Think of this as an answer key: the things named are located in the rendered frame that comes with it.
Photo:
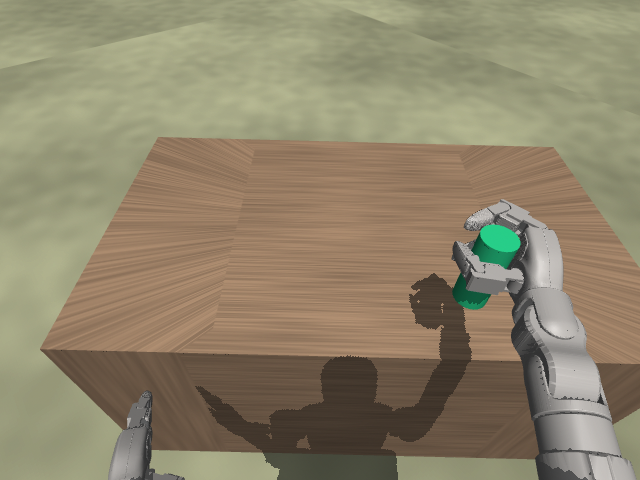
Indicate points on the right robot hand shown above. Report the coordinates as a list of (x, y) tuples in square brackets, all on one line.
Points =
[(538, 263)]

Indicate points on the right robot arm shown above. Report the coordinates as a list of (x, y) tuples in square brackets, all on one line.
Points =
[(573, 424)]

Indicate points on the can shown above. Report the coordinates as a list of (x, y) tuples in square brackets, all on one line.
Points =
[(494, 244)]

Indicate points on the left robot hand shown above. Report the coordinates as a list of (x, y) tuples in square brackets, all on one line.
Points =
[(132, 453)]

